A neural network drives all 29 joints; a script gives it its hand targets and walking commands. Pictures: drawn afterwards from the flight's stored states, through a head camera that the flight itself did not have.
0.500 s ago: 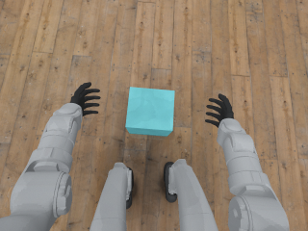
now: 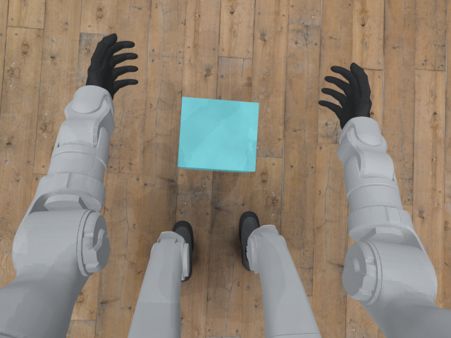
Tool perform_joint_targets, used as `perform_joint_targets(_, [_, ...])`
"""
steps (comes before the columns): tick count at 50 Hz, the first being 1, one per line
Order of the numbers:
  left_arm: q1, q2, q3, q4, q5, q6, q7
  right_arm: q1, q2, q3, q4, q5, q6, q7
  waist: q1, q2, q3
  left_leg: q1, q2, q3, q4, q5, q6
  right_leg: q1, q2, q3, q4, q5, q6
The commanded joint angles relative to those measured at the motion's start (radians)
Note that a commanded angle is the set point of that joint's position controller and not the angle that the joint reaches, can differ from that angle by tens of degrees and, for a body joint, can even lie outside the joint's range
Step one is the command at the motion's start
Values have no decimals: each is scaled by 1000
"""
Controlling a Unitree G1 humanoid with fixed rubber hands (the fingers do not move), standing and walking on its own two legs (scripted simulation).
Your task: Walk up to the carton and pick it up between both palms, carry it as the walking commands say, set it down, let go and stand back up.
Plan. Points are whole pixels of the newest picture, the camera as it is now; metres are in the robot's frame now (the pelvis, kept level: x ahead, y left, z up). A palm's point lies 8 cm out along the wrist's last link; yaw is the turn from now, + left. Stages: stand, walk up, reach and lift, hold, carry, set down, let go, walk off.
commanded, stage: reach and lift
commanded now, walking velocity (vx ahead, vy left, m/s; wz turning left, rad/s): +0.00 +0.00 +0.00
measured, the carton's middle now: (217, 139) +0.46 -0.02 -0.54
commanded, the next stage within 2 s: none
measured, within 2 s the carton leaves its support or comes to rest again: neither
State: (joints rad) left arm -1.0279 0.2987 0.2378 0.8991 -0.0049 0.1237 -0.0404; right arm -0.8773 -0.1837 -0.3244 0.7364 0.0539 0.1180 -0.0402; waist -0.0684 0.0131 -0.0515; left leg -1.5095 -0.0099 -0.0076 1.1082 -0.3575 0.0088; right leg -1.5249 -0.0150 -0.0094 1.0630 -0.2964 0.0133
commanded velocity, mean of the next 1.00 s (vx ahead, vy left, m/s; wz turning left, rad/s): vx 0.00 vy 0.00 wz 0.00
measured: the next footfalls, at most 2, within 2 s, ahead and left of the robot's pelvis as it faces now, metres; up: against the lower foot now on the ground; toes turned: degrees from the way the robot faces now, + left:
none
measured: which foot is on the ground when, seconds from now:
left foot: down 0.00-1.00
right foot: down 0.00-1.00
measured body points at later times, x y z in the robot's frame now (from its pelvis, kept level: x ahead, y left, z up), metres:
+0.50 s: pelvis -0.03 +0.00 -0.12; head +0.30 +0.00 +0.19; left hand +0.51 +0.18 -0.26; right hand +0.45 -0.23 -0.26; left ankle +0.05 +0.11 -0.62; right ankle +0.08 -0.13 -0.62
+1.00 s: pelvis -0.05 +0.00 -0.23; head +0.31 +0.01 +0.04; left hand +0.50 +0.17 -0.41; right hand +0.45 -0.22 -0.41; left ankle +0.05 +0.11 -0.62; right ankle +0.07 -0.13 -0.62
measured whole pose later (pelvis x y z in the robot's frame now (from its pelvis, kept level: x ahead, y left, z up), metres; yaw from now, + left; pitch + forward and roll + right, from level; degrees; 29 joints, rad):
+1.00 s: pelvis -0.05 +0.00 -0.23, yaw -1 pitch +42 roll -2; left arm -1.33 0.40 0.06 1.07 -0.17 0.10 0.07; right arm -1.19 -0.28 -0.24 0.95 0.19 0.08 -0.12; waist -0.06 0.00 0.20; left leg -2.19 -0.02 -0.01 2.03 -0.58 0.01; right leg -2.21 -0.01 0.00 1.97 -0.50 0.02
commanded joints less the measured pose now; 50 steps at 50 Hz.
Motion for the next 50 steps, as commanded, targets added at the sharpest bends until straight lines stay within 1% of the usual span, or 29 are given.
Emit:
perform_joint_targets(1, [-227, 161, 57, -202, 26, -50, -3, -180, -137, -40, -201, -10, -53, 5, 3, 49, -1163, 593, -54, -41, -37, 556, -8, 582, 67, -14, 2, 556, 26])
perform_joint_targets(4, [-219, 132, 48, -132, 28, -56, -13, -204, -116, -46, -135, -21, -64, 13, -5, 45, -1050, 451, -50, -45, -26, 494, -10, 505, 63, -2, 29, 529, 31])
perform_joint_targets(5, [-238, 126, 53, -153, 29, -63, -15, -200, -120, -60, -164, -25, -68, 12, -26, 46, -1076, 454, -50, -37, 4, 499, -10, 488, 62, 4, 30, 533, 28])
perform_joint_targets(6, [-253, 144, 56, -126, 30, -61, -15, -230, -103, -47, -127, -23, -66, 14, -4, 41, -1035, 406, -46, -42, 13, 440, -11, 438, 61, 0, 57, 462, 33])
perform_joint_targets(7, [-271, 127, 46, -101, 23, -61, -17, -231, -113, -51, -98, -20, -67, 11, -18, 59, -986, 348, -45, -28, 25, 386, -14, 418, 57, 7, 54, 429, 24])
perform_joint_targets(9, [-309, 138, 44, -78, 26, -57, -13, -295, -89, -30, -93, -7, -59, 12, 15, 41, -969, 306, -44, -30, 57, 332, -15, 360, 60, 0, 103, 363, 33])
perform_joint_targets(12, [-324, 159, 43, -52, 23, -55, -8, -302, -123, -56, -52, -29, -51, -3, -8, 59, -992, 211, -50, -8, 125, 225, -28, 334, 71, -2, 170, 285, 31])
perform_joint_targets(14, [-361, 161, 16, -59, -2, -52, -3, -328, -148, -61, -88, -21, -52, -13, -21, 60, -1080, 234, -53, -12, 179, 269, -27, 318, 72, -15, 221, 304, 32])
perform_joint_targets(17, [-387, 194, 2, -49, -19, -43, 10, -351, -172, -56, -78, -6, -41, -30, -20, 68, -1098, 181, -59, 10, 249, 195, -28, 278, 75, -27, 289, 238, 34])
perform_joint_targets(18, [-393, 172, -26, -57, -29, -39, 14, -327, -170, -54, -47, -10, -39, -30, -42, 73, -1114, 167, -60, 0, 270, 209, -33, 269, 79, -34, 322, 259, 31])
perform_joint_targets(19, [-437, 219, -18, -157, -37, -42, 28, -379, -208, -57, -164, -4, -42, -43, -35, 43, -1256, 210, -72, 8, 305, 240, -30, 328, 85, -34, 342, 293, 33])
perform_joint_targets(22, [-409, 208, -51, -141, -60, -22, 45, -358, -211, -30, -146, 24, -30, -51, -26, 77, -1306, 202, -77, 4, 376, 289, -27, 272, 83, -44, 430, 341, 37])
perform_joint_targets(23, [-416, 209, -57, -122, -64, -21, 47, -360, -196, -12, -135, 38, -25, -51, -17, 96, -1253, 153, -71, 11, 396, 241, -25, 215, 80, -38, 442, 283, 35])
perform_joint_targets(25, [-443, 235, -44, -155, -67, -13, 63, -403, -211, 2, -180, 62, -18, -59, 5, 64, -1284, 125, -74, 22, 428, 208, -20, 234, 79, -37, 467, 256, 38])
perform_joint_targets(27, [-484, 250, -64, -173, -83, -12, 68, -437, -220, 16, -189, 83, -11, -63, -2, 70, -1292, 105, -72, 24, 467, 177, -16, 194, 80, -43, 509, 229, 36])
perform_joint_targets(31, [-502, 228, -93, -111, -111, -1, 75, -465, -244, 13, -120, 71, -10, -70, -29, 61, -1184, 30, -64, 9, 509, 103, -18, 85, 73, -65, 579, 152, 38])
perform_joint_targets(32, [-518, 229, -83, -69, -101, -4, 73, -473, -234, 26, -79, 87, -11, -66, -3, 90, -1102, -17, -56, 21, 522, 65, -18, 29, 67, -50, 578, 107, 31])
perform_joint_targets(33, [-538, 224, -96, -116, -120, -6, 76, -501, -242, 25, -114, 95, -15, -69, -12, 73, -1174, 18, -58, 17, 539, 88, -21, 73, 66, -50, 593, 137, 29])
perform_joint_targets(36, [-569, 245, -105, -79, -123, -11, 89, -525, -256, 26, -80, 87, -23, -75, -22, 61, -1129, -40, -51, 15, 573, 45, -19, 34, 59, -69, 644, 108, 33])
perform_joint_targets(37, [-579, 237, -123, -85, -132, -11, 91, -526, -258, 30, -71, 116, -22, -77, -23, 108, -1185, 20, -46, 23, 588, 55, -21, 46, 57, -59, 654, 111, 29])
perform_joint_targets(40, [-580, 230, -137, -18, -150, -19, 95, -527, -268, 24, 12, 96, -37, -82, -47, 79, -1082, -43, -32, 9, 622, 14, -22, -16, 47, -67, 698, 73, 26])
perform_joint_targets(41, [-588, 226, -140, 25, -148, -22, 98, -544, -272, 17, 36, 93, -46, -83, -43, 85, -1031, -90, -35, 13, 640, 9, -25, -43, 45, -67, 707, 70, 26])
perform_joint_targets(42, [-589, 237, -143, -20, -153, -31, 101, -554, -262, 33, -12, 112, -52, -85, -30, 80, -1124, -35, -32, 9, 650, 65, -21, 4, 47, -65, 726, 116, 28])
perform_joint_targets(43, [-597, 222, -154, 38, -146, -38, 101, -534, -250, 46, 63, 120, -58, -80, -28, 110, -1016, -85, -24, 13, 672, 34, -23, -75, 43, -59, 741, 80, 24])
perform_joint_targets(44, [-610, 221, -154, -24, -158, -46, 105, -546, -251, 45, 24, 128, -64, -82, -22, 97, -1093, -25, -23, 4, 675, 78, -19, -41, 40, -60, 757, 116, 23])
perform_joint_targets(47, [-613, 259, -149, 45, -162, -57, 116, -556, -270, 55, 89, 122, -78, -86, -21, 67, -1034, -100, -25, 6, 736, 71, -23, -57, 40, -62, 806, 120, 30])
perform_joint_targets(48, [-591, 257, -153, 66, -156, -60, 119, -562, -279, 54, 91, 134, -82, -89, -3, 95, -1030, -76, -20, 1, 744, 78, -25, -75, 37, -57, 822, 113, 33])
perform_joint_targets(49, [-611, 247, -169, -18, -180, -63, 123, -577, -291, 59, 21, 146, -89, -94, -25, 78, -1135, -8, -20, -7, 761, 140, -22, -23, 39, -56, 834, 159, 33])
perform_joint_targets(50, [-599, 239, -179, 49, -178, -71, 122, -558, -262, 89, 104, 156, -94, -90, -12, 76, -1023, -98, -20, 2, 775, 105, -23, -62, 39, -50, 840, 138, 31])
